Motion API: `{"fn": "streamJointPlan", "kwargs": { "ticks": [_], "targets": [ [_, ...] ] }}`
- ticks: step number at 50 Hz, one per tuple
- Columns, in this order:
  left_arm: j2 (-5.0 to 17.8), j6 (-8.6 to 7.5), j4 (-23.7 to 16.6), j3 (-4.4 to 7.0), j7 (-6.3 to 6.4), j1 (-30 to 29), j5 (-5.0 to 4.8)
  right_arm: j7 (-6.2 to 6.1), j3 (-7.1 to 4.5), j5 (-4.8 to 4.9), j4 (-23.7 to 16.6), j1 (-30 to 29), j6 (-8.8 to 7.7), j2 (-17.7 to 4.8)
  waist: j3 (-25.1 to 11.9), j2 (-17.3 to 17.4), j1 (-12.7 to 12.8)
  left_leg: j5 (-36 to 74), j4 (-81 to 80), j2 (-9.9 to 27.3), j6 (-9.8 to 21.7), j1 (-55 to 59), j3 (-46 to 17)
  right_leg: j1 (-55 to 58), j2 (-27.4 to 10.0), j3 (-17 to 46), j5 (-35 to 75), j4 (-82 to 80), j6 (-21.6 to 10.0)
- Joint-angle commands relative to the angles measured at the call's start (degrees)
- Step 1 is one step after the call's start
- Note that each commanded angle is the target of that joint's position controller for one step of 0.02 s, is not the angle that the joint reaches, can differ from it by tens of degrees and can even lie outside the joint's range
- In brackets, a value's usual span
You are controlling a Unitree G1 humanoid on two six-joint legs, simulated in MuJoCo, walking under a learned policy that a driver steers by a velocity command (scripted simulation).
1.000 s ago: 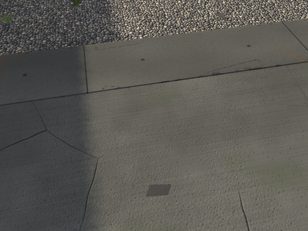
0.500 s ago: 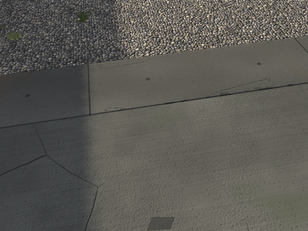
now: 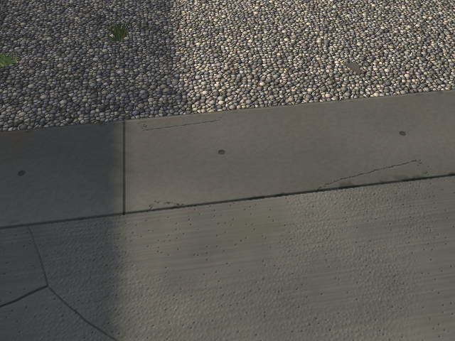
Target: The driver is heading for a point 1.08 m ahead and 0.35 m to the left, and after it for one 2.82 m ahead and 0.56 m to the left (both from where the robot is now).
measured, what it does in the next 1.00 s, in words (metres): walks ahead, turning left: right foot, then left foot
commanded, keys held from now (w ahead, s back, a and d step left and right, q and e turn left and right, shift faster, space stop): w+q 1.00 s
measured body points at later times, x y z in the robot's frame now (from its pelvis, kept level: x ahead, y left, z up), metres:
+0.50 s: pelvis +0.26 -0.05 +0.00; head +0.28 -0.05 +0.45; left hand +0.23 +0.23 -0.12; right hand +0.47 -0.27 -0.11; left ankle +0.28 +0.13 -0.66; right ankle +0.27 -0.15 -0.74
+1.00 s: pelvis +0.47 +0.12 +0.00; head +0.49 +0.15 +0.45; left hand +0.46 +0.44 -0.10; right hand +0.71 -0.06 -0.10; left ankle +0.45 +0.18 -0.74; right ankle +0.62 -0.01 -0.66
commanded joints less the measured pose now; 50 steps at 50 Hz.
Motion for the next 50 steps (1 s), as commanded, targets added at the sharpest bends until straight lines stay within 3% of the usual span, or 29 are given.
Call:
{"fn": "streamJointPlan", "kwargs": {
  "ticks": [1,4,8,10,11,12,13,14,15,16,17,19,22,25,29,34,36,37,38,39,40,41,42,43,44,46,50],
  "targets": [
    [2.9,0.49,-3.5,0.67,0.81,0.3,0.46,-1.40,-2.00,0.34,-5.2,-3.2,-1.20,-9.2,2.5,4.7,2.4,0.6,-10.5,13.0,9.3,-11.0,-12.5,5.1,1.0,-1.7,9.9,-12.8,2.1],
    [2.3,0.09,-5.5,0.28,0.27,-6.6,-0.41,-2.02,-2.51,1.13,-4.9,0.5,-0.56,-10.3,1.2,5.9,-0.5,-0.5,-7.9,12.7,7.4,-7.9,-12.9,8.4,4.0,-1.9,15.6,-24.8,3.0],
    [4.8,-0.68,-7.7,0.87,-0.72,-10.6,-1.31,-2.45,-2.64,1.70,-4.6,3.2,0.35,-9.8,0.2,6.1,-1.4,-6.0,-2.5,15.2,6.4,-0.7,-19.2,10.9,5.1,0.2,12.3,-32.3,3.0],
    [6.4,-1.47,-7.8,1.55,-1.10,-8.5,-1.47,-2.73,-2.87,1.25,-5.4,2.1,0.88,-10.2,-0.5,7.5,0.5,-5.6,1.8,15.5,5.5,1.2,-22.1,15.2,5.5,0.0,7.0,-35.0,1.7],
    [7.3,-1.78,-6.6,2.17,-1.00,-4.1,-1.34,-2.76,-2.57,1.09,-6.1,1.4,1.12,-9.1,-2.2,7.9,2.8,-4.4,5.8,13.6,4.4,0.7,-22.1,21.0,5.5,-0.8,5.1,-37.2,0.4],
    [9.6,-2.14,-5.4,3.06,-0.69,3.6,-0.68,-2.57,-1.65,0.71,-7.2,0.3,0.99,-6.4,-7.6,6.2,6.4,-4.1,16.1,10.6,2.5,-3.6,-19.3,32.9,0.7,2.7,3.8,-36.9,-2.5],
    [13.6,-1.84,-4.5,4.09,-0.12,12.2,-0.01,-2.41,-0.50,0.54,-8.8,1.7,0.55,-2.3,-15.3,-4.1,8.3,-14.7,34.4,4.3,-0.8,-15.9,-10.8,49.9,-10.9,16.3,-0.4,-38.4,-7.1],
    [15.6,-0.94,-2.9,4.80,-0.65,14.8,-0.02,-2.17,-0.21,2.12,-10.9,7.1,-0.23,-2.9,-18.1,-21.6,5.2,-27.7,47.8,2.5,-1.8,-32.2,-6.5,58.0,-20.5,40.1,-11.6,-43.4,-14.2],
    [8.9,-0.97,-4.8,3.36,-0.82,11.3,-0.16,-2.34,-1.48,2.73,-9.3,6.1,0.01,-8.9,-12.1,-11.4,5.9,-23.2,54.9,6.7,-2.5,-36.1,-9.3,52.7,-18.5,36.9,-15.8,-44.4,-12.9],
    [6.2,-0.73,-5.4,2.63,-0.86,9.0,-0.48,-2.26,-2.03,2.30,-9.7,1.6,0.47,-10.2,-6.7,-5.2,6.2,-17.7,56.0,8.5,-2.8,-36.0,-8.2,46.2,-15.6,26.1,-10.6,-44.3,-10.3],
    [5.6,-0.47,-5.7,2.28,-1.07,5.8,-0.32,-2.31,-2.06,1.72,-10.0,0.1,0.82,-8.9,-4.3,-1.3,4.8,-13.5,54.4,10.2,-3.5,-33.4,-7.3,40.2,-12.4,19.3,-4.1,-45.9,-8.9],
    [4.6,-0.22,-5.1,1.93,-1.27,3.5,-0.06,-1.80,-2.37,1.38,-11.1,-1.3,1.58,-7.2,-0.8,-3.0,3.0,-9.5,50.9,12.8,-4.1,-30.2,-6.1,33.3,-8.8,10.1,4.0,-49.0,-8.0],
    [5.7,-0.71,-3.5,2.65,-1.45,5.1,-0.21,-1.33,-2.12,1.37,-12.9,-2.7,2.44,-5.1,-0.5,-2.9,2.7,-5.5,48.9,13.4,-5.1,-30.9,-4.5,32.2,-7.8,2.6,14.1,-50.9,-9.3],
    [7.4,-0.39,-2.3,3.29,-1.08,6.3,-0.11,-1.06,-2.01,1.33,-15.3,-6.4,2.52,-4.6,0.0,-1.8,3.3,0.0,41.5,13.6,-5.8,-33.3,-4.5,33.9,-8.4,-2.1,19.2,-51.5,-9.8],
    [9.0,0.35,-1.6,3.57,-0.59,7.4,-0.44,0.38,-1.55,1.11,-18.1,-13.8,2.15,-3.7,1.7,-1.7,5.6,8.9,28.6,13.2,-5.0,-30.6,-0.9,34.9,-7.9,-8.5,17.8,-51.7,-8.4],
    [11.2,1.84,0.0,4.16,-0.44,10.2,-1.64,2.05,-1.60,1.45,-22.2,-20.3,2.32,-4.3,4.2,-2.0,6.6,3.1,21.0,11.9,-2.3,-29.4,3.2,41.0,-10.6,-12.1,20.9,-48.7,-6.8],
    [12.9,2.52,-0.3,4.63,-0.20,9.5,-1.90,2.26,-2.44,1.21,-22.8,-18.6,2.60,-5.9,1.9,-3.7,4.3,-2.8,19.7,8.6,-0.1,-22.6,6.5,42.0,-10.6,-14.5,37.6,-42.5,-5.6],
    [13.8,2.93,-0.5,4.90,0.04,9.2,-2.00,2.14,-3.34,1.10,-22.2,-14.7,2.81,-7.5,-0.9,-4.6,1.8,-5.1,19.1,6.1,1.3,-16.4,8.2,41.8,-10.1,-15.7,47.0,-35.8,-5.1],
    [13.9,3.37,-0.9,4.86,0.30,8.3,-2.18,1.79,-4.92,1.20,-19.9,-5.8,2.91,-9.9,-5.5,-3.5,-3.3,-2.2,15.1,3.3,3.3,-4.3,9.2,38.5,-8.4,-17.4,50.5,-24.5,-3.8],
    [12.5,3.16,-1.9,4.21,0.56,8.7,-1.43,0.59,-7.03,1.21,-17.1,4.6,3.33,-14.2,-10.7,0.7,-7.8,-0.3,13.8,6.1,6.0,14.2,2.0,25.2,-6.0,-17.4,37.9,-8.0,-1.3],
    [3.3,1.75,-5.2,1.43,-0.33,13.5,1.10,-0.23,-7.80,1.45,-17.2,3.7,3.13,-21.2,-14.2,17.3,-0.8,-4.3,10.2,21.8,14.6,32.6,-28.7,-1.2,4.4,-14.4,-18.6,12.8,1.9],
    [6.7,-0.90,-6.6,1.48,-1.17,9.9,-0.88,-0.03,-6.72,0.85,-19.1,6.3,2.19,-18.5,-24.7,13.6,-4.1,-12.5,0.2,27.6,19.6,36.8,-48.2,-8.0,7.2,0.0,-23.8,21.4,1.4],
    [9.9,-1.83,-8.4,2.40,-1.52,3.7,-3.02,0.31,-5.69,0.40,-18.0,4.8,1.47,-14.6,-16.7,8.8,-5.0,-8.9,-0.8,25.5,16.0,32.4,-39.7,-13.1,4.5,1.0,-17.7,21.0,0.4],
    [9.2,-2.21,-8.7,2.01,-1.27,2.8,-2.52,0.34,-5.07,0.91,-18.2,1.4,1.15,-12.7,-10.8,5.3,-2.5,-4.1,-0.7,22.8,13.7,23.3,-31.4,-11.5,2.1,0.4,-12.3,16.0,-0.3],
    [9.1,-2.01,-7.8,2.23,-0.72,3.0,-1.07,0.31,-4.46,0.90,-19.1,-3.3,1.16,-10.9,-7.4,2.1,0.4,1.3,-1.0,20.3,11.7,14.4,-25.6,-7.1,0.1,0.2,-9.0,11.4,0.1],
    [9.5,-0.43,-7.9,2.96,-0.75,5.0,-0.10,0.16,-3.81,0.14,-20.4,-7.0,1.06,-9.4,-5.3,3.7,3.8,8.4,-3.6,17.5,10.9,4.6,-20.8,-0.1,-1.3,0.4,-6.1,6.5,1.0],
    [6.5,1.19,-9.7,2.30,-0.46,0.8,0.88,-1.20,-4.26,0.51,-18.3,-4.3,0.66,-11.1,-2.6,3.7,3.3,14.7,-5.1,14.8,11.0,-1.6,-15.3,-0.2,0.3,-1.6,1.3,-3.6,3.9]
  ]
}}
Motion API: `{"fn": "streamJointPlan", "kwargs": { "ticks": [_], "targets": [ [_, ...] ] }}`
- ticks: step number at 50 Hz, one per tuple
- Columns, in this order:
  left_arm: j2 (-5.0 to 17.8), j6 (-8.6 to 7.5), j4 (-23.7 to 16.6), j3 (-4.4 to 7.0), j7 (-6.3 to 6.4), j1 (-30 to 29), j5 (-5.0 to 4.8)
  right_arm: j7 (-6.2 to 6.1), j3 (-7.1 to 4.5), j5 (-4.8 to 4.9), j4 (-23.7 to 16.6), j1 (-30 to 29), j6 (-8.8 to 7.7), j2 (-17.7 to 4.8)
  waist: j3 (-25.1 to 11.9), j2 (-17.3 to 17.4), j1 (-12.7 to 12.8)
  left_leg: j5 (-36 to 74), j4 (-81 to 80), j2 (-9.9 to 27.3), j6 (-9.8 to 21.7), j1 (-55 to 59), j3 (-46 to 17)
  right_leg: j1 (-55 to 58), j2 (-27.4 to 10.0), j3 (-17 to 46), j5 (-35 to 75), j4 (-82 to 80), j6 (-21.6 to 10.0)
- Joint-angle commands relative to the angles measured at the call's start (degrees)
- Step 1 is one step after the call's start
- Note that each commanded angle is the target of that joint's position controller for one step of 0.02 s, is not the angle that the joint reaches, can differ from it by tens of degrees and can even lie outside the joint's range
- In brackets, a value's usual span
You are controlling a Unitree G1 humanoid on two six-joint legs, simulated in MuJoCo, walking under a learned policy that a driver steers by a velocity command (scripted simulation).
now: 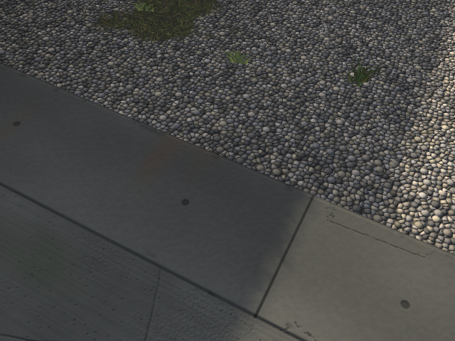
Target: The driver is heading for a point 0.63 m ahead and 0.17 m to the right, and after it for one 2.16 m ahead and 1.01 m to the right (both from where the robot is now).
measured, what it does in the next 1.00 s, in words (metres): walks ahead: right foot, then left foot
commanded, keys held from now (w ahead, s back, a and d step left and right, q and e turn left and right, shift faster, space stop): w+q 0.02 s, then w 0.28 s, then w+e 0.70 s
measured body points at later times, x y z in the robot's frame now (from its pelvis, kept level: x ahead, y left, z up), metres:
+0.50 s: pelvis +0.28 -0.05 +0.00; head +0.30 -0.05 +0.45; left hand +0.34 +0.23 -0.11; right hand +0.44 -0.30 -0.11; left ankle +0.27 +0.10 -0.67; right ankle +0.31 -0.13 -0.74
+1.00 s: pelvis +0.53 +0.01 +0.01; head +0.55 +0.01 +0.46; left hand +0.73 +0.21 -0.10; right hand +0.52 -0.24 -0.12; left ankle +0.51 +0.12 -0.74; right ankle +0.57 -0.13 -0.67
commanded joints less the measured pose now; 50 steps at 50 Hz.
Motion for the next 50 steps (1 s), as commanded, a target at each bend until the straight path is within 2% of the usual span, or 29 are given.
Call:
{"fn": "streamJointPlan", "kwargs": {
  "ticks": [1,5,9,12,14,15,16,17,18,19,20,21,22,24,28,32,33,34,36,38,39,40,41,42,43,44,45,47,50],
  "targets": [
    [3.5,0.34,-3.7,1.02,0.34,-0.5,0.54,-1.32,-2.38,0.24,-3.8,-1.8,-1.18,-9.1,-3.2,4.2,1.8,17.0,-9.1,13.5,10.0,0.9,-13.4,-1.2,0.9,-0.7,8.8,-8.1,1.7],
    [1.5,-0.32,-5.0,0.01,-0.87,-7.9,-0.21,-1.93,-1.81,0.59,-1.5,2.0,-0.86,-8.3,-2.4,6.6,-2.0,10.7,-8.4,11.7,6.5,1.6,-10.6,3.3,3.5,-1.8,22.1,-24.7,1.0],
    [2.8,-1.17,-7.1,0.23,-2.11,-13.1,-0.80,-1.92,-1.62,0.70,1.0,5.7,-0.66,-8.6,-0.5,6.9,-4.2,9.8,-5.2,15.5,6.5,8.7,-14.8,1.8,4.4,-1.5,20.3,-30.3,-1.3],
    [3.9,-1.61,-7.6,0.77,-2.51,-11.7,-0.89,-2.17,-1.78,0.50,2.0,5.8,0.09,-9.2,-0.5,8.4,-3.0,16.0,-1.8,17.7,5.5,14.3,-17.7,3.3,5.3,-2.1,12.3,-33.1,-3.7],
    [5.6,-1.87,-5.6,1.92,-2.11,-3.3,-0.62,-2.17,-1.57,0.51,1.8,3.8,0.46,-8.9,-4.8,8.6,1.7,31.3,6.2,14.8,3.6,14.1,-15.3,16.0,7.4,-4.5,12.5,-36.5,-6.5],
    [7.8,-2.00,-4.2,2.71,-1.77,5.5,-0.02,-2.00,-0.81,0.00,0.6,2.2,0.33,-7.3,-12.3,6.7,5.9,30.3,17.8,12.1,1.8,8.1,-12.8,31.0,1.9,0.5,16.4,-34.0,-10.1],
    [12.4,-1.70,-2.7,4.00,-1.51,14.8,0.53,-2.02,0.25,-0.11,0.2,7.3,-0.42,-4.3,-21.7,-4.5,6.7,12.5,38.4,4.5,-2.4,-10.3,-6.8,53.3,-9.6,18.8,15.7,-32.8,-18.3],
    [10.5,-1.06,-0.2,3.78,-2.10,18.2,-1.24,-1.78,0.75,0.38,0.8,10.6,-1.21,-4.1,-24.1,-15.6,6.2,-22.3,51.0,0.7,-4.7,-23.8,-5.6,60.1,-16.3,38.0,4.6,-40.7,-23.1],
    [6.8,-0.65,-0.8,2.61,-2.05,15.3,-2.50,-1.42,-0.22,0.95,0.1,5.5,-1.76,-8.4,-15.1,-8.7,6.7,-20.5,55.1,4.9,-4.4,-30.4,-7.1,54.2,-14.6,36.8,-5.6,-43.3,-20.6],
    [5.4,0.00,-1.9,2.04,-1.90,11.2,-2.07,-1.22,-0.16,1.03,-1.4,-0.7,-2.14,-8.5,-7.9,-3.4,6.2,-15.6,54.1,7.4,-4.3,-31.4,-4.7,45.7,-11.9,29.4,-5.1,-44.7,-18.4],
    [4.7,0.37,-2.3,1.63,-2.06,8.5,-1.42,-1.18,-0.09,0.10,-2.3,-4.0,-2.47,-7.6,-2.5,0.3,4.6,-12.2,49.7,9.1,-4.4,-30.4,-3.2,37.3,-9.4,24.5,0.2,-46.7,-17.6],
    [3.8,0.31,-2.7,1.26,-2.11,7.2,-1.00,-1.29,-0.41,-0.89,-2.4,-4.2,-2.55,-7.1,-1.5,0.8,3.0,-9.8,45.4,10.7,-4.6,-27.6,-3.2,32.9,-7.3,21.6,5.7,-47.8,-16.8],
    [3.8,0.38,-3.0,1.17,-2.13,6.5,-0.72,-1.31,-0.39,-1.05,-2.3,-2.9,-2.53,-6.2,-1.7,-0.6,1.6,-8.7,42.5,11.2,-5.2,-24.6,-2.7,30.1,-5.4,19.5,9.9,-48.7,-16.5],
    [4.4,0.28,-2.6,1.42,-1.96,6.7,-1.21,-1.52,-0.05,-1.31,-2.0,-2.0,-2.24,-4.4,-2.9,-2.6,0.6,-7.9,36.6,11.0,-6.6,-21.6,-1.0,27.1,-3.6,15.3,15.9,-49.7,-17.1],
    [7.2,0.84,-1.4,2.50,-0.76,9.2,-1.94,-1.62,0.98,-1.24,-3.9,-10.5,-2.39,-2.3,-2.0,-2.6,2.9,4.1,19.9,9.4,-8.5,-16.7,0.1,22.3,-1.1,10.1,17.4,-50.0,-15.6],
    [7.7,1.98,-0.2,2.68,-0.24,13.7,-2.58,-0.82,0.75,-0.24,-5.2,-17.1,-3.12,-3.3,-1.9,-3.1,5.5,11.0,10.6,6.9,-8.9,-12.3,-0.6,23.0,-1.6,12.5,12.2,-47.4,-14.4],
    [4.7,0.16,0.4,1.07,-3.58,14.3,5.35,0.67,3.65,-7.27,-3.5,-12.5,-1.67,0.1,-2.6,-2.2,4.0,7.6,11.3,8.9,-8.6,-12.1,-0.5,24.1,-2.6,14.0,8.1,-46.9,-16.4],
    [5.1,-0.49,0.5,1.69,-5.05,14.5,4.43,0.91,3.10,-7.13,-3.9,-13.7,-1.02,-1.2,-0.7,-2.6,4.2,5.2,11.3,9.9,-7.9,-11.3,-1.0,24.0,-4.1,15.9,6.7,-46.5,-16.6],
    [6.5,-0.77,0.5,1.83,-5.64,13.4,2.36,0.06,2.39,-4.47,-5.2,-15.8,-1.29,-5.1,-0.5,-1.5,2.9,4.7,7.7,9.7,-5.9,-7.0,0.5,24.9,-4.3,17.6,7.3,-43.7,-15.5],
    [6.1,-0.71,1.5,1.53,-4.96,14.2,2.47,-1.19,1.37,-2.46,-4.1,-10.4,-2.98,-8.6,-4.4,-0.3,0.1,7.0,5.7,9.8,-1.5,7.5,1.5,22.6,-0.7,16.8,16.2,-35.9,-11.9],
    [0.9,-1.12,0.7,-0.19,-4.72,15.6,3.00,-1.58,0.95,-2.86,-2.3,-0.8,-4.08,-10.7,-14.8,8.0,-3.0,13.2,6.8,18.4,7.9,25.3,-6.7,15.3,7.4,11.0,13.1,-18.5,-7.0],
    [-5.0,-2.24,-1.1,-2.18,-5.15,19.7,3.97,-1.72,1.59,-3.08,-0.6,9.6,-3.52,-10.6,-27.5,22.8,-4.7,5.5,-0.6,32.4,20.2,48.5,-33.7,-5.3,17.1,4.7,-18.1,-2.5,-3.0],
    [0.9,-2.32,-1.2,-0.52,-5.32,9.6,3.27,-1.77,1.62,-4.33,1.2,11.5,-3.92,-8.2,-10.3,10.9,-7.9,-6.8,-6.0,31.1,13.1,37.5,-33.9,-16.9,11.0,4.8,-15.9,7.2,-4.3],
    [0.9,-2.05,-0.5,-0.28,-3.91,8.0,2.66,-1.58,1.81,-3.40,1.2,6.6,-3.93,-7.2,-3.7,8.3,-4.9,-12.7,-7.6,29.7,9.1,27.1,-25.8,-16.8,7.8,3.3,-9.9,9.7,-5.3],
    [1.6,-1.58,1.0,-0.13,-2.78,9.5,2.55,-1.89,3.15,-3.10,0.4,2.5,-3.55,-3.0,-3.3,7.8,-2.4,-10.9,-9.8,27.8,7.7,20.5,-19.8,-12.1,4.4,2.0,-4.8,8.0,-5.6],
    [0.2,-1.20,1.0,-0.55,-2.43,9.0,3.45,-2.10,4.12,-2.88,1.0,1.6,-3.50,-0.5,-2.7,8.7,-0.9,-3.7,-11.6,26.1,7.1,16.3,-15.3,-8.1,2.6,2.2,-1.4,5.2,-5.9],
    [-0.9,-0.71,0.8,-1.06,-2.80,7.9,4.12,-2.76,4.29,-3.39,0.3,0.0,-3.42,0.4,-2.5,7.3,0.0,2.0,-13.2,25.8,7.0,14.0,-12.0,-5.3,1.7,1.5,-1.3,4.1,-5.2],
    [-2.7,-0.07,0.3,-1.46,-3.89,4.7,3.17,-3.47,3.50,-4.27,1.0,-0.3,-3.73,-1.0,-2.9,6.8,0.2,8.5,-15.3,24.4,6.8,15.1,-4.9,-5.2,1.2,0.2,0.1,-1.5,-4.2],
    [-4.0,0.47,0.0,-2.35,-6.08,0.8,2.19,-3.12,2.25,-5.71,3.2,2.5,-4.17,-4.0,-1.4,5.8,-0.6,19.6,-16.6,23.1,7.0,14.6,4.0,-5.9,0.8,-2.9,10.2,-10.7,-3.2]
  ]
}}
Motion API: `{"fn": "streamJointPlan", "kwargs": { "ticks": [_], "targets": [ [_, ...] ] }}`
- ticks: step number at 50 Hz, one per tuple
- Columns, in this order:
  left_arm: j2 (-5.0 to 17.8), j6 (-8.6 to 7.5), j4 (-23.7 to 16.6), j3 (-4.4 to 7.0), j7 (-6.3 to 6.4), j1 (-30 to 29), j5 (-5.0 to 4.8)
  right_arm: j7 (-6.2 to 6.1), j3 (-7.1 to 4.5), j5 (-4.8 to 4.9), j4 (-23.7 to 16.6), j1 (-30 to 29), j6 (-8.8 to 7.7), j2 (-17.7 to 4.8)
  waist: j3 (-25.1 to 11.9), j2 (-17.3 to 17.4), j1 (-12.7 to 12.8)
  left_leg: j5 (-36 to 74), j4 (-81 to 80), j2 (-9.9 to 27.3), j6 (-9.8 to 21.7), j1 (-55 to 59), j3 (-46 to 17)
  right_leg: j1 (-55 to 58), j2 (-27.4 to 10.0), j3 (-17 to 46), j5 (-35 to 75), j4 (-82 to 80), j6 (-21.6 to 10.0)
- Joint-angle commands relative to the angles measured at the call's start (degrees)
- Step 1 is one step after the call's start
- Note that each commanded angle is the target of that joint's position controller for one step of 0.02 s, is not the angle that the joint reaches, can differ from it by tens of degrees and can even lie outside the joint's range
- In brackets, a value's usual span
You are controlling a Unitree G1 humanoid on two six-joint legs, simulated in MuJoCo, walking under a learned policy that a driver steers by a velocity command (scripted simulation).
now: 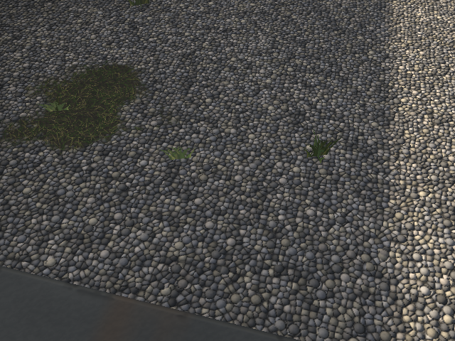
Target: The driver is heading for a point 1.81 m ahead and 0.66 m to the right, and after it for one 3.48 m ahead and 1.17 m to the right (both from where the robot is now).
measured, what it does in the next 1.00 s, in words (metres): walks ahead, turning right: right foot, then left foot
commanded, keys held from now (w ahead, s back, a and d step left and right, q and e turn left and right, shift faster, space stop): w+e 0.88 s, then w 0.12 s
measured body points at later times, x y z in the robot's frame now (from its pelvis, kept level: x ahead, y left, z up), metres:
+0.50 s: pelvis +0.28 -0.08 -0.01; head +0.29 -0.08 +0.44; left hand +0.34 +0.17 -0.15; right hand +0.36 -0.35 -0.12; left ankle +0.36 +0.07 -0.69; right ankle +0.28 -0.16 -0.75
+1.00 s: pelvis +0.52 -0.18 -0.09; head +0.53 -0.20 +0.36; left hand +0.82 -0.16 -0.17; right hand +0.31 -0.26 -0.23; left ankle +0.45 +0.01 -0.75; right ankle +0.62 -0.41 -0.77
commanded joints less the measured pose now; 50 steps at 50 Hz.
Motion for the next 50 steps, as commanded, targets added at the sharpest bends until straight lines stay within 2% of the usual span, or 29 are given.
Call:
{"fn": "streamJointPlan", "kwargs": {
  "ticks": [1,9,13,14,15,16,17,18,20,22,25,28,29,31,33,34,35,36,37,38,40,42,43,44,45,46,47,48,50],
  "targets": [
    [-1.0,0.05,-3.7,-1.14,-1.99,-3.6,-0.71,0.19,-2.05,-1.24,-2.1,-0.3,-1.26,-7.3,1.7,4.6,0.7,23.6,-7.8,15.5,11.9,3.5,-4.4,-6.0,-2.8,0.1,9.6,-8.0,0.5],
    [3.4,1.42,-6.0,0.44,-1.74,-10.9,-0.20,2.12,-2.09,-1.21,5.2,5.2,-1.13,-9.0,5.8,4.6,0.6,28.1,-4.3,16.4,8.5,9.8,3.9,-2.6,0.0,-1.3,12.4,-19.5,-2.9],
    [6.4,0.23,-6.0,2.27,-0.37,-8.2,-1.54,1.84,-3.35,-1.27,7.5,6.5,-0.08,-13.2,3.8,6.6,4.3,52.5,7.9,16.9,6.5,13.6,8.0,9.2,6.8,-6.1,6.5,-24.9,-6.2],
    [8.8,-0.64,-4.5,3.46,0.59,-2.6,-1.88,2.04,-3.11,-2.25,7.6,7.4,-0.33,-13.0,-0.4,6.2,6.3,55.2,17.2,14.9,4.6,7.3,9.1,21.8,9.0,-5.8,10.8,-22.6,-8.5],
    [11.7,-0.78,-1.2,4.83,2.20,9.3,-1.66,2.27,-1.38,-3.55,6.9,11.6,-1.02,-8.0,-12.8,0.3,7.4,42.2,33.3,11.9,-0.3,-10.9,8.0,49.4,4.8,3.7,16.8,-15.7,-15.6],
    [13.0,-0.12,2.5,4.95,3.12,22.3,-1.02,4.47,0.78,-4.51,4.8,11.0,-1.52,-4.3,-23.4,-7.7,11.4,-11.5,49.0,2.2,-4.6,-29.4,4.0,70.4,-8.0,30.2,9.5,-26.1,-25.2],
    [10.9,-0.59,6.4,4.61,2.62,29.8,-0.18,5.94,-0.42,-0.53,2.8,-2.7,-1.20,-7.3,-15.1,-1.3,17.6,-19.4,60.4,-1.9,-2.8,-41.8,-6.5,69.2,-10.6,38.0,2.0,-35.2,-21.3],
    [12.5,-1.85,6.7,5.51,2.72,25.4,-0.70,5.53,-0.51,1.05,0.0,-10.9,-1.51,-7.4,-3.0,-2.1,16.7,-17.6,63.2,1.4,-1.0,-48.5,-12.0,57.9,-10.2,33.8,-2.9,-37.4,-17.0],
    [5.7,-2.74,6.6,2.72,1.95,16.7,-2.07,2.78,-0.46,-1.58,-0.7,-9.9,-1.62,-8.1,-1.3,-2.7,9.4,-13.7,59.4,4.8,0.5,-39.0,-14.6,37.7,-7.9,28.0,-1.3,-38.5,-16.6],
    [2.7,-2.95,3.2,0.71,1.25,6.7,-1.41,1.11,1.10,-1.43,-1.0,-7.2,-0.35,-3.5,1.1,-0.2,2.3,-12.2,53.3,6.8,0.2,-26.6,-14.8,17.6,-7.2,25.8,-0.1,-43.0,-16.8],
    [6.5,-3.75,0.1,1.45,0.79,0.9,-0.97,0.40,1.22,-0.58,-2.6,-7.5,1.35,-5.0,2.1,0.2,0.2,-8.7,39.7,5.0,-2.3,-17.7,-10.4,5.0,-2.5,19.4,-2.5,-46.4,-14.3],
    [9.6,-2.21,0.5,2.34,-0.69,7.1,0.84,2.31,2.80,-0.01,-6.1,-13.2,1.67,-1.6,3.1,-1.7,3.5,6.1,32.3,0.3,-3.3,-6.6,-5.4,-3.6,2.2,15.6,-2.9,-43.1,-13.0],
    [8.9,-2.34,-1.0,1.93,-0.74,5.1,2.78,2.81,2.57,-1.48,-4.7,-6.3,1.12,-2.1,2.0,-1.6,0.6,17.3,43.2,0.8,-3.3,1.1,-6.3,-9.5,2.3,14.9,1.9,-36.1,-12.0],
    [8.6,-2.91,-5.5,1.72,-0.12,-1.4,1.70,2.11,-0.08,-2.12,-2.8,6.6,0.10,-8.0,0.1,1.0,-6.5,3.5,43.8,-1.0,-3.1,9.6,-5.0,-12.4,2.7,17.2,11.4,-23.4,-11.0],
    [7.7,-4.07,-9.5,2.15,-0.76,-8.0,0.90,0.88,-2.68,-1.91,2.4,28.8,-0.86,-12.5,-2.8,10.0,-17.1,-2.3,31.0,-1.8,1.3,23.6,-6.6,-17.9,8.6,16.4,16.2,6.5,-8.8],
    [-3.4,-4.75,-7.0,-0.51,-2.16,1.6,0.60,0.89,-1.93,-0.89,2.7,27.9,-1.47,-13.9,-4.8,12.3,-9.4,19.6,22.2,14.4,16.7,23.1,-27.7,-20.1,15.5,11.1,-18.4,28.9,-4.9],
    [-2.6,-4.58,-4.2,0.00,-2.37,14.8,0.05,3.77,-0.84,-0.54,-2.1,14.8,-1.66,-14.4,-5.4,7.4,2.6,42.4,17.3,25.5,28.2,15.5,-44.6,-25.2,12.4,11.2,-24.2,39.1,-3.6],
    [3.1,-2.78,-3.2,1.32,-1.46,15.9,0.25,4.99,-1.19,-0.18,-3.9,3.7,-1.54,-11.7,3.8,9.3,3.7,18.6,11.9,31.3,28.9,3.5,-53.4,-32.5,6.2,13.8,-18.7,43.8,-1.7],
    [5.9,-0.90,-3.5,1.43,0.34,9.2,1.69,5.14,1.20,1.68,-4.6,-1.9,-1.52,-2.9,1.9,1.1,3.4,2.6,11.7,28.2,24.7,-3.7,-48.8,-31.9,1.7,13.7,-11.4,41.8,-0.3],
    [4.4,0.35,-3.8,0.63,1.73,7.0,2.60,4.49,2.65,1.42,-5.2,-6.1,-1.47,1.3,-0.9,-1.3,4.4,0.2,12.4,23.1,22.0,-6.7,-41.4,-28.9,0.3,13.3,-6.2,36.6,2.1],
    [-0.5,1.33,-4.9,-1.51,1.06,3.2,3.37,1.67,2.91,-0.24,-4.3,-9.7,-1.13,0.5,0.7,0.3,5.8,0.3,11.7,13.9,16.1,-17.3,-24.8,-17.7,-3.6,7.1,-1.5,23.5,3.7],
    [-0.4,0.59,-2.8,-2.19,-2.04,5.1,3.95,-0.67,2.15,-1.57,-0.2,-1.3,-1.65,-2.7,1.4,1.3,2.9,-2.9,14.3,9.7,13.0,-22.2,-14.0,-9.5,-2.3,1.9,8.9,21.0,2.0],
    [1.2,-0.08,-3.2,-1.64,-3.12,3.4,3.23,-0.77,2.05,-2.01,1.6,3.2,-1.86,-3.9,2.4,2.3,1.5,-2.8,15.8,9.9,12.5,-22.7,-12.2,-8.8,-1.8,0.3,9.4,21.1,1.6],
    [3.4,-0.41,-5.5,-1.72,-3.43,-4.0,3.94,-2.57,3.00,-0.90,3.0,9.6,-2.93,-1.1,3.5,1.2,-3.3,-9.6,22.0,9.0,8.9,-4.2,-11.5,-24.4,-7.0,5.9,30.3,3.4,1.0],
    [2.7,-0.56,-6.2,-1.69,-2.99,-10.5,4.26,-3.00,3.46,0.31,6.7,20.0,-3.16,-0.4,4.8,4.5,-8.0,-11.7,24.8,10.4,9.5,4.9,-14.4,-32.2,-5.9,4.1,32.5,-3.3,1.2],
    [2.8,-0.55,-6.3,-2.01,-2.40,-14.4,2.63,-2.75,3.52,0.85,7.6,22.1,-3.07,0.4,6.2,2.6,-9.6,-14.0,26.1,10.1,9.3,3.5,-14.0,-29.1,-6.6,3.4,40.0,-15.8,1.3],
    [1.8,0.26,-6.6,-2.44,-2.12,-16.6,1.33,-1.21,2.83,0.61,7.6,21.3,-2.31,-3.0,6.3,2.7,-8.9,-16.3,21.7,9.0,9.5,-8.3,-11.4,-13.5,-3.9,-2.4,41.0,-22.5,1.3],
    [0.8,1.37,-7.2,-2.84,-1.58,-16.1,0.80,1.39,2.31,-1.30,7.6,18.6,-2.09,-5.8,7.4,3.5,-6.0,-19.9,18.1,9.8,9.2,-23.1,-10.6,4.8,-1.9,-4.8,43.2,-20.0,0.9],
    [4.0,3.91,-8.6,-2.18,-1.32,-13.8,2.30,4.28,1.71,-1.34,6.2,12.2,-2.72,-8.5,11.9,4.4,-1.0,-22.7,16.2,13.0,9.4,-28.6,-12.4,13.0,-2.1,-2.5,40.2,-15.8,0.1]
  ]
}}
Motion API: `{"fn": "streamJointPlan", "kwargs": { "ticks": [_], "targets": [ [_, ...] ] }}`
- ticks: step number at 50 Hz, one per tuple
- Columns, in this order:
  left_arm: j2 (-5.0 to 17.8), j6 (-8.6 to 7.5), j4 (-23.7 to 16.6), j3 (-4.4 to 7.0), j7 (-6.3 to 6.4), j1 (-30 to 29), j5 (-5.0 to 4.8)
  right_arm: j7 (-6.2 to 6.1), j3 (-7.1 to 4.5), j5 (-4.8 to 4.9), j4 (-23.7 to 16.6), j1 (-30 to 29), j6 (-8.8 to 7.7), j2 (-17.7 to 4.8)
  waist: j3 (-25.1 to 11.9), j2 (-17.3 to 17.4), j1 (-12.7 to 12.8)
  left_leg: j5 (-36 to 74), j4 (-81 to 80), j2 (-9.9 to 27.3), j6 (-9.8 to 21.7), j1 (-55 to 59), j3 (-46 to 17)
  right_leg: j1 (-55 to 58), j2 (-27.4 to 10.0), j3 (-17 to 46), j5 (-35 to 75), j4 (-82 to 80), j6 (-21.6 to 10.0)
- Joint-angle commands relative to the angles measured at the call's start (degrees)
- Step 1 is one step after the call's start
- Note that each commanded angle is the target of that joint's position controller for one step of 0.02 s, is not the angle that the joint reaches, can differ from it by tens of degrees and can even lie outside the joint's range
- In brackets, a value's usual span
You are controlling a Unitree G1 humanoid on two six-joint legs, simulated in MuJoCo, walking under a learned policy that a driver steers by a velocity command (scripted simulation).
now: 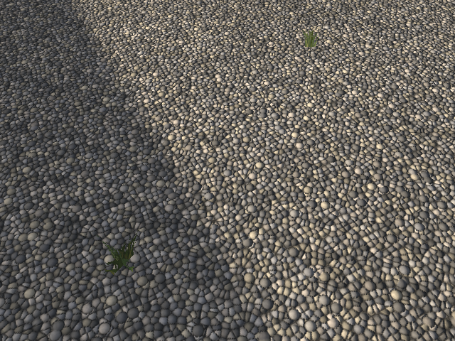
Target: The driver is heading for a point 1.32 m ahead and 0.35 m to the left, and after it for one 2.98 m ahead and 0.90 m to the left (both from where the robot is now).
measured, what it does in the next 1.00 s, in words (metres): goes down, turning left: right foot 0.18 m lower, then left foot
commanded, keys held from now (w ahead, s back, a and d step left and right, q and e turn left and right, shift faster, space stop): w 0.26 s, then w+q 0.74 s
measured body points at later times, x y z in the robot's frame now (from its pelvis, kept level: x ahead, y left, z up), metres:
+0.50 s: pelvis +0.30 -0.01 -0.11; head +0.32 +0.00 +0.34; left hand +0.29 +0.26 -0.25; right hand +0.51 -0.24 -0.20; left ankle +0.47 +0.14 -0.80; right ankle +0.20 -0.12 -0.84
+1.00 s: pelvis +0.58 +0.08 -0.09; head +0.60 +0.11 +0.36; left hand +0.74 +0.37 -0.18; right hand +0.68 -0.18 -0.20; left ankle +0.49 +0.14 -0.84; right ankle +0.80 -0.03 -0.79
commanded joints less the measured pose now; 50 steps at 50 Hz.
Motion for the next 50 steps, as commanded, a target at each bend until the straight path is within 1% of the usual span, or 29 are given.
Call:
{"fn": "streamJointPlan", "kwargs": {
  "ticks": [1,2,3,5,6,7,8,9,10,11,12,13,14,16,19,23,26,28,30,31,32,33,34,35,36,37,39,45,50],
  "targets": [
    [4.7,0.66,-6.1,2.25,0.73,-11.5,-13.23,0.44,-5.08,9.75,-2.1,-7.7,1.27,-12.6,14.5,0.4,4.5,20.0,-16.3,10.0,9.6,-22.9,-13.2,17.2,6.7,0.8,-6.1,-5.9,-1.9],
    [3.7,0.29,-5.0,1.66,0.71,-8.6,-13.72,-0.39,-5.01,9.69,-1.2,-5.7,2.75,-13.1,12.8,-0.2,5.5,26.8,-10.5,10.2,8.0,-13.6,-11.2,16.5,6.4,0.5,-6.0,-11.7,-2.3],
    [4.2,-0.32,-1.4,2.36,0.51,-2.6,-11.63,-0.86,-5.04,8.37,0.9,-2.4,4.19,-11.2,9.3,0.3,6.2,33.7,0.2,9.4,6.7,-5.4,-8.9,19.1,5.0,0.8,-1.8,-18.2,-3.8],
    [6.1,0.20,6.2,4.73,1.16,16.5,-7.73,-0.91,-5.35,7.12,2.5,-1.9,4.95,-8.9,-0.2,3.7,14.3,38.2,27.5,5.2,4.0,-10.7,-5.1,44.1,4.2,-1.4,7.7,-25.1,-5.6],
    [7.5,0.79,9.5,5.18,1.80,25.8,-6.20,-0.64,-5.50,6.18,2.3,-1.4,4.34,-5.8,-5.3,-4.3,17.4,1.2,53.2,-0.9,1.1,-28.6,-4.0,63.3,-3.4,5.8,23.1,-17.1,-9.5],
    [10.9,0.46,8.7,5.45,2.74,27.3,-5.81,0.19,-4.16,7.51,1.2,5.9,2.64,-2.1,-16.9,-10.8,15.6,-3.0,60.1,-0.2,2.2,-43.8,-18.3,81.0,-11.3,10.8,35.5,5.4,-13.7],
    [10.6,1.47,8.2,6.17,3.43,27.1,-6.37,0.25,-5.22,8.08,-2.2,2.4,1.32,-7.4,-23.3,-11.0,17.9,-0.8,58.0,2.1,1.6,-48.0,-20.4,80.4,-12.7,16.1,21.5,1.6,-17.8],
    [10.6,2.00,8.9,6.13,3.85,25.5,-6.51,-0.55,-5.82,8.20,-4.6,-1.8,0.94,-8.6,-21.7,-6.6,16.1,1.8,58.2,3.8,0.6,-51.2,-17.1,74.1,-13.5,20.3,3.4,-5.6,-19.6],
    [11.7,1.29,8.7,6.52,4.62,20.8,-6.78,-1.94,-5.59,9.50,-8.3,-7.7,0.43,-6.3,-19.0,-2.7,13.0,18.6,49.5,4.9,1.4,-54.1,-16.2,62.1,-17.5,29.0,-31.0,-15.7,-20.2],
    [7.6,0.29,6.4,5.28,4.86,12.9,-6.95,-3.35,-6.23,7.87,-8.3,-11.3,1.41,-7.8,-11.2,3.5,10.0,24.4,46.8,6.0,0.9,-50.7,-14.2,48.4,-17.0,32.4,-35.0,-22.2,-19.2],
    [7.2,-0.35,6.3,4.65,5.12,8.1,-6.11,-3.57,-6.16,6.93,-8.1,-10.6,3.11,-5.2,-4.3,3.6,5.6,29.3,37.3,7.4,-1.3,-44.0,-15.9,33.1,-16.4,29.3,-27.0,-23.6,-18.9],
    [5.8,-1.00,5.6,4.28,4.73,5.5,-5.56,-3.56,-6.25,5.77,-6.8,-9.0,4.07,-4.0,-1.3,5.5,3.9,28.2,30.5,9.0,-2.7,-37.5,-17.0,24.3,-14.2,25.1,-24.2,-23.8,-17.8],
    [5.5,-1.50,6.2,4.44,4.79,5.5,-5.28,-3.39,-6.48,5.65,-6.7,-9.6,4.17,-3.5,1.0,3.2,3.5,28.6,24.2,9.6,-3.4,-35.3,-18.0,20.4,-12.0,20.6,-24.1,-24.4,-16.5],
    [6.1,-2.14,7.9,4.92,6.14,8.9,-4.91,-2.99,-7.23,5.59,-8.0,-14.5,3.59,-5.0,2.1,-0.6,4.7,35.1,13.7,9.3,-3.3,-34.2,-18.0,20.1,-8.1,14.4,-21.9,-24.7,-14.8],
    [6.8,-1.93,9.9,5.54,7.65,13.4,-5.81,-1.70,-6.78,5.60,-10.1,-24.1,3.63,-4.1,1.7,-1.4,8.6,45.7,-0.7,6.9,-0.5,-32.3,-15.6,24.7,-5.8,7.0,-18.9,-25.7,-12.3],
    [7.2,-1.50,11.8,6.09,7.82,16.4,-6.72,-0.05,-6.89,6.86,-14.0,-34.4,4.15,-4.7,4.9,-0.3,11.6,47.9,-8.4,4.6,2.6,-34.6,-14.3,33.2,-7.1,4.4,-26.0,-27.2,-9.6],
    [7.8,-0.80,12.9,6.53,7.56,17.5,-6.63,1.43,-7.18,6.41,-16.6,-38.9,4.17,-5.1,5.5,0.3,12.5,41.5,-11.6,3.3,5.1,-35.6,-12.1,40.6,-8.6,2.0,-23.9,-24.9,-7.4],
    [9.4,-0.20,12.4,6.98,7.45,15.8,-6.68,2.26,-7.71,6.11,-17.3,-37.1,4.15,-6.0,3.4,-1.1,10.4,35.2,-13.5,0.6,7.1,-28.1,-8.2,41.3,-7.7,-1.6,-11.5,-19.4,-5.5],
    [9.3,0.16,11.5,6.68,7.78,15.3,-6.16,2.34,-10.60,5.93,-13.3,-21.6,4.51,-10.9,-5.5,1.3,3.3,38.6,-15.1,-3.9,10.1,-4.3,-6.1,34.5,-3.3,-7.5,0.7,0.9,-2.3],
    [5.4,-1.19,9.2,5.23,7.54,18.3,-4.75,1.63,-12.82,6.27,-12.4,-13.3,4.54,-18.9,-12.9,13.3,2.4,39.0,-17.7,9.7,18.5,19.1,-30.5,11.7,3.0,-9.4,-18.1,24.8,2.0],
    [4.0,-3.62,9.1,4.43,6.35,18.0,-4.49,1.71,-12.58,7.12,-11.2,-7.9,4.59,-19.0,-22.1,19.3,1.8,30.4,-31.2,17.3,24.4,31.4,-56.8,-1.6,11.1,0.8,-55.2,37.8,3.3],
    [8.2,-5.33,8.2,5.84,5.70,13.4,-6.82,1.52,-11.57,6.02,-11.4,-8.4,4.45,-16.1,-18.7,15.2,0.8,26.1,-33.0,17.0,21.8,32.1,-54.6,-9.6,8.0,5.9,-54.0,40.2,1.5],
    [8.2,-5.76,6.5,5.92,6.12,8.1,-7.57,1.09,-11.16,5.49,-12.5,-13.8,4.25,-14.4,-10.9,12.0,2.1,29.9,-32.9,14.9,19.4,23.3,-47.1,-11.0,5.8,4.7,-49.7,37.3,0.3],
    [7.7,-5.58,6.0,6.03,6.82,6.3,-6.40,0.95,-10.75,5.38,-14.0,-19.8,4.07,-13.2,-5.9,6.2,5.2,36.7,-33.5,12.8,17.9,11.9,-40.4,-6.8,3.6,4.5,-45.6,31.2,0.0],
    [8.0,-4.74,6.4,6.70,7.54,6.7,-5.37,0.95,-10.40,5.15,-15.0,-23.5,3.80,-11.6,-4.7,5.5,8.1,43.1,-34.3,10.8,16.5,3.9,-35.6,-0.4,1.7,4.6,-43.9,25.8,0.1],
    [7.5,-3.76,6.3,6.80,7.67,7.7,-5.30,0.98,-10.30,5.26,-15.5,-25.2,3.73,-10.9,-4.2,5.8,10.0,45.1,-35.5,9.1,15.9,-1.1,-33.2,4.4,1.4,4.6,-43.2,22.8,0.2],
    [5.6,-2.52,5.8,6.84,7.63,7.6,-4.92,0.72,-10.50,5.71,-15.4,-24.5,3.34,-11.2,-3.9,5.8,10.9,48.1,-36.9,7.4,15.8,-5.7,-29.9,7.4,2.4,3.5,-39.8,18.1,1.2],
    [3.3,-2.94,0.6,6.06,7.03,-5.9,-5.17,-1.05,-10.91,6.63,-12.3,-17.1,3.63,-11.8,-0.1,7.4,7.3,43.3,-37.9,4.3,13.2,-6.8,-27.3,8.2,6.3,3.6,-21.4,-4.1,2.5],
    [4.4,-3.95,-3.1,5.81,6.01,-12.7,-6.08,-1.12,-11.06,7.10,-10.2,-13.4,4.06,-11.8,1.6,8.1,5.2,41.4,-34.5,5.4,12.6,-2.1,-32.2,10.6,8.2,4.5,-22.0,-12.0,2.1]
  ]
}}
